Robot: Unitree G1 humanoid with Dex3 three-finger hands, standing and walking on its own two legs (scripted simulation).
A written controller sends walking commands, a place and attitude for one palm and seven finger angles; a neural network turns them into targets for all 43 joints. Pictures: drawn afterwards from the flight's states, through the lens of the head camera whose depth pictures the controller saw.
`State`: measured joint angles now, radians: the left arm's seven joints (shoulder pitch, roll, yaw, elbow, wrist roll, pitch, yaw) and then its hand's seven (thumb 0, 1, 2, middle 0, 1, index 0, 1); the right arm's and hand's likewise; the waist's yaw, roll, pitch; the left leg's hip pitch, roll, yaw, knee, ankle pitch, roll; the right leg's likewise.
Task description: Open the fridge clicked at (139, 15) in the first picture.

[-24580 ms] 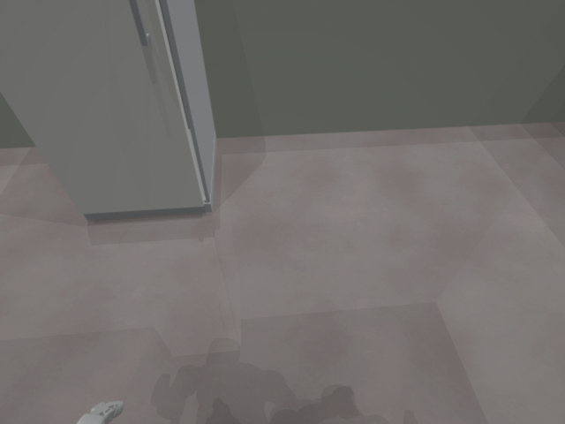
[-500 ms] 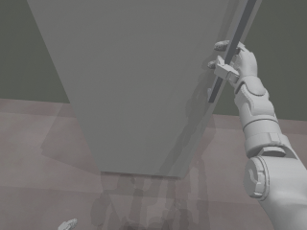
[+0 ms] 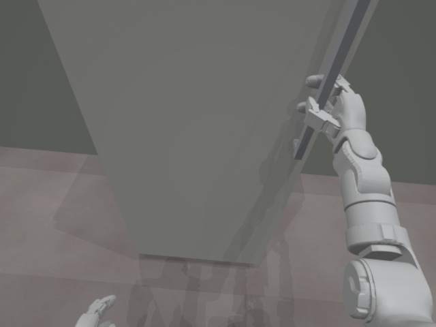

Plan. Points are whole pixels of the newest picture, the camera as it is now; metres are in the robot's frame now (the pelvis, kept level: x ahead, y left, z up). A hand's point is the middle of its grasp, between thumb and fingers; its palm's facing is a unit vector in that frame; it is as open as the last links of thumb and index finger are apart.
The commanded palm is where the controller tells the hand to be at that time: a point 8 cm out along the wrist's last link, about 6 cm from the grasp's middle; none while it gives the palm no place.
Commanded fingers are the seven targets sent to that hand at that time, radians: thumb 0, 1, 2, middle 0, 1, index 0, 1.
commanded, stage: pull the door a little, standing still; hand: right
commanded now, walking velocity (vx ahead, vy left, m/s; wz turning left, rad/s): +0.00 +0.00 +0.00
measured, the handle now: (330, 64) +0.50 -0.12 +0.27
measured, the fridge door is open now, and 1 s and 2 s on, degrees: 0 12 46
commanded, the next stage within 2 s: walk backward, drawing the door open in 0.58 s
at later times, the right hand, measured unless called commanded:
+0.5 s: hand (309, 118) +0.43 -0.09 +0.20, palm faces -0.05 +1.00 +0.00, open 6.0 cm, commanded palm +0.36 -0.15 +0.21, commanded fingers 0.00 -0.90 -0.90 0.45 1.40 0.45 1.40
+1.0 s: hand (310, 158) +0.34 -0.09 +0.19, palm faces +0.03 +0.97 -0.23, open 6.7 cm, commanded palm +0.31 -0.14 +0.19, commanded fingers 0.00 -0.90 -0.90 0.45 1.40 0.45 1.40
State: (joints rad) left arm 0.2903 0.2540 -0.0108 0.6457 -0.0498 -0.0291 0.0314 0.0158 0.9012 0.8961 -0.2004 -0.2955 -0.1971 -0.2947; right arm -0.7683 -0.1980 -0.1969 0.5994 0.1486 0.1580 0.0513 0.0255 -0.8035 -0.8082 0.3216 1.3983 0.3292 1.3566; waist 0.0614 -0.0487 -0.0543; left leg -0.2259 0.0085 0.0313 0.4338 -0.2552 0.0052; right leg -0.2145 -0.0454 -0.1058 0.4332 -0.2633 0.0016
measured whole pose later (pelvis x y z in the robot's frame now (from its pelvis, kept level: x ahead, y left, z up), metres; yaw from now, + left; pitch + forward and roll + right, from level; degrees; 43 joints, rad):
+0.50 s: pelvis +0.03 +0.01 +0.00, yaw +3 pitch +3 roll -1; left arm 0.23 0.24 -0.03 0.57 -0.05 0.05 0.02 0.02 0.90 0.90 -0.20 -0.30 -0.20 -0.29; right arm -0.51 -0.20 -0.21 0.24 0.17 0.29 0.06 0.02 -0.82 -0.83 0.25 1.35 0.23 1.28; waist 0.04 -0.05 -0.07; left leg -0.17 0.00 -0.01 0.40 -0.27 0.02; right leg -0.14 -0.03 -0.07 0.40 -0.24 0.00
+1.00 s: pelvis +0.06 +0.02 +0.00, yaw +1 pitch +4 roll -2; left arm 0.09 0.22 -0.01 0.49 0.01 0.10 0.06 0.02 0.90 0.90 -0.20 -0.29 -0.19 -0.29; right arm 0.09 -0.22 -0.02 -0.49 0.07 -0.01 -0.06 -0.03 -0.66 -0.78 0.42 1.38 0.25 1.24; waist -0.01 -0.06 0.04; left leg -0.38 0.01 0.04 0.86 -0.36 -0.01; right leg -0.15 -0.02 0.02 0.44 -0.25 0.00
